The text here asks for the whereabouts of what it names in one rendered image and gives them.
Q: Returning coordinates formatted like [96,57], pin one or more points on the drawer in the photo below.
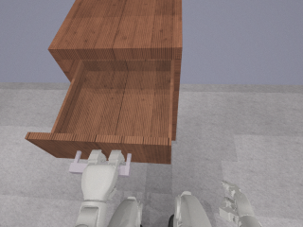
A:
[115,104]

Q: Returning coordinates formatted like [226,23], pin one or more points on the robot right thigh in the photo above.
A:
[189,210]

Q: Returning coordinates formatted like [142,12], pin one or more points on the left robot hand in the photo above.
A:
[98,180]

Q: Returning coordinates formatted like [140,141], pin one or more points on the handle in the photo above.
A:
[123,171]

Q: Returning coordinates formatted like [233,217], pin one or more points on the robot right forearm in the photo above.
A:
[248,221]

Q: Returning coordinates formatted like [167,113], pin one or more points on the robot left thigh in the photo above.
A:
[127,214]

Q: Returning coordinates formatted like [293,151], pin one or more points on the cabinet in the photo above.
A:
[122,30]

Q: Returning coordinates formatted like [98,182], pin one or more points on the right robot hand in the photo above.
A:
[240,206]

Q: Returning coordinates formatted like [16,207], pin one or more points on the robot thigh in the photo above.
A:
[189,210]
[127,214]

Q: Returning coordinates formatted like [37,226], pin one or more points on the robot left forearm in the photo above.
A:
[92,214]

